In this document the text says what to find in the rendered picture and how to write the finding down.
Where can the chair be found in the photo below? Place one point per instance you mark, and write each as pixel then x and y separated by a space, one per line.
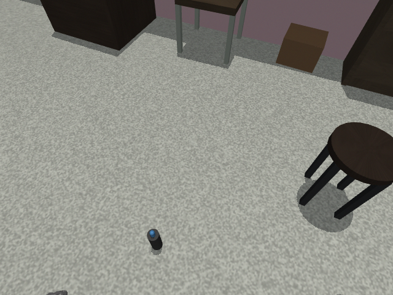
pixel 227 7

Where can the bookshelf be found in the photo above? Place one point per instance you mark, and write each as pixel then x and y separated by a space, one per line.
pixel 369 63

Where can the stool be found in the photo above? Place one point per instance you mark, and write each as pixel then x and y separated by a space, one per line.
pixel 364 153

